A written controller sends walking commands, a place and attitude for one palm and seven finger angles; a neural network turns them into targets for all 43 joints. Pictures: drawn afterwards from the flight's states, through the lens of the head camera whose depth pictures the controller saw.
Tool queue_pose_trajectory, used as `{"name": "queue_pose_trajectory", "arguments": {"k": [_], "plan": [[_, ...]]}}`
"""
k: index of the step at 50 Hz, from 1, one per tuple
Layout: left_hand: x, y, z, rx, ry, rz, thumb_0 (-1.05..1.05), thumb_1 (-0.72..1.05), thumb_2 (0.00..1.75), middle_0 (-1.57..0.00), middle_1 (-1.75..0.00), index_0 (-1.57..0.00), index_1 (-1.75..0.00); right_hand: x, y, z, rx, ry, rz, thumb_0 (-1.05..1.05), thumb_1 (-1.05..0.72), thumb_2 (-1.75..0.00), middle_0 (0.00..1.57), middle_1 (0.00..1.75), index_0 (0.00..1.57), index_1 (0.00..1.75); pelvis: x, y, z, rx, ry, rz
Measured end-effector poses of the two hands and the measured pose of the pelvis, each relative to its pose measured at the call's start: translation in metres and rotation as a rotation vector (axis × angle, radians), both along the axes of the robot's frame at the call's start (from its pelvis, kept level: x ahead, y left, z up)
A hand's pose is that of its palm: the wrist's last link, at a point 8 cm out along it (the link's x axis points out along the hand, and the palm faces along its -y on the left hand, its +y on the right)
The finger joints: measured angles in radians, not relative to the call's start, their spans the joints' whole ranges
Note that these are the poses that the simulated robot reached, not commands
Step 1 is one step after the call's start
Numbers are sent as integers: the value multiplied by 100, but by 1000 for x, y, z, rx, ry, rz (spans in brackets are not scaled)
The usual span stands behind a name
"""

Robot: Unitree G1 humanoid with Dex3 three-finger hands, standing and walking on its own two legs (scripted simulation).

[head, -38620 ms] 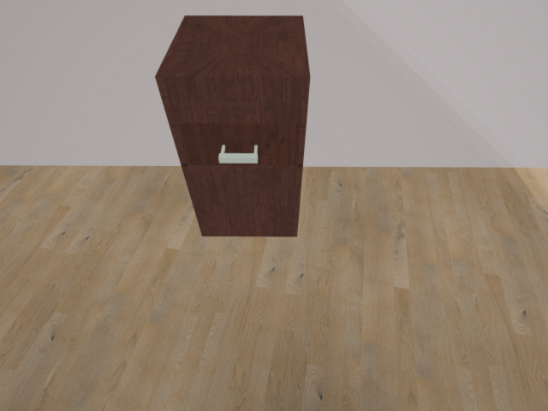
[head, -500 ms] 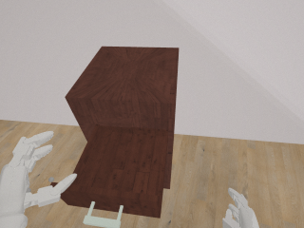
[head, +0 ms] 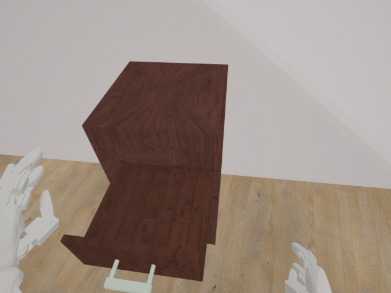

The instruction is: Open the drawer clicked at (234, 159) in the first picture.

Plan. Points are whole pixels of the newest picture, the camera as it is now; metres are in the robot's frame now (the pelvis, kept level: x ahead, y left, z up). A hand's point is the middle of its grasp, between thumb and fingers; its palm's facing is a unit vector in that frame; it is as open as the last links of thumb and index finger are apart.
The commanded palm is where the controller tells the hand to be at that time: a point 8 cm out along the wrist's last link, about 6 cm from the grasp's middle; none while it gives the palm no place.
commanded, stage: step back with the hand held close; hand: left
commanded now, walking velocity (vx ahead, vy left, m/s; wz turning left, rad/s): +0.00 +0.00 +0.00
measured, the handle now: (131, 276) +0.22 +0.22 -0.24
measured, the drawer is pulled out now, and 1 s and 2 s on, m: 0.30 0.30 0.30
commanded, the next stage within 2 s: stop stepping back and stand still in 1.94 s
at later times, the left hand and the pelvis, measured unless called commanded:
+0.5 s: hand (33, 236) +0.15 +0.25 +0.16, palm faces +0.30 -0.80 -0.52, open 7.4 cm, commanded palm +0.09 +0.29 +0.18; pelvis -0.04 +0.01 +0.00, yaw +0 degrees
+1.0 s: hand (7, 273) +0.10 +0.25 +0.16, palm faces +0.37 -0.79 -0.49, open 7.4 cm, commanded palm +0.03 +0.29 +0.18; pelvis -0.10 +0.01 -0.01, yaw +0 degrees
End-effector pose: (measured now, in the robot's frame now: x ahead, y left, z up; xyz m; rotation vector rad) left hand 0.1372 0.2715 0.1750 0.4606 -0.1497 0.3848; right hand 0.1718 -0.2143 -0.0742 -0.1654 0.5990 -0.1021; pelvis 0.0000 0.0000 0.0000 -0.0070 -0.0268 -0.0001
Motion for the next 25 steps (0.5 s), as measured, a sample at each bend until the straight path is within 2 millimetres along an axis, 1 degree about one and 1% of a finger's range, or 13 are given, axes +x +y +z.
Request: {"name": "queue_pose_trajectory", "arguments": {"k": [4, 6, 8, 10, 13, 16, 18, 20, 25], "plan": [[0, 1, 9, 24, -32, 3, 1, 87, 89, -21, -31, -22, -31, -1, -1, -1, 0, 0, 0, 1, -91, -90, 20, 30, 20, 30, -1, 1, 0, -2, -3, 3], [2, 6, 19, 78, -65, 4, 1, 88, 89, -21, -31, -22, -30, -2, -1, -1, -6, 15, 6, 1, -91, -90, 20, 30, 20, 30, -4, 1, 0, -6, 4, 6], [5, 11, 25, 119, -81, 6, 1, 88, 89, -21, -31, -22, -30, -5, -3, -3, -9, 40, 4, 1, -91, -90, 20, 30, 20, 30, -9, 2, 1, -8, 17, 7], [8, 13, 23, 127, -59, -2, 1, 89, 89, -21, -30, -21, -30, -9, -6, -5, -7, 66, -9, 1, -91, -89, 20, 30, 20, 30, -13, 4, 2, -8, 31, 3], [9, 12, 6, 107, 28, -30, 1, 89, 89, -20, -30, -21, -30, -17, -10, -8, -7, 104, -40, 1, -91, -89, 20, 30, 20, 30, -18, 8, 2, -5, 52, -3], [5, 10, -10, 84, 114, -65, 1, 89, 89, -20, -30, -21, -30, -26, -13, -8, -20, 136, -69, 1, -91, -89, 20, 30, 20, 30, -23, 11, 2, -2, 65, -6], [0, 10, -14, 80, 136, -85, 1, 89, 89, -21, -30, -22, -30, -32, -14, -7, -35, 150, -78, 1, -91, -89, 20, 30, 20, 30, -26, 12, 1, 0, 70, -4], [-6, 10, -11, 87, 125, -101, 1, 89, 89, -21, -30, -22, -30, -36, -13, -4, -53, 156, -80, 1, -91, -89, 20, 30, 20, 29, -29, 13, 1, 0, 71, 0], [-22, 17, 9, 131, 13, -105, 2, 88, 89, -21, -30, -22, -30, -41, -6, 4, -76, 132, -65, 1, -91, -89, 20, 30, 20, 29, -41, 14, -1, -1, 66, 7]]}}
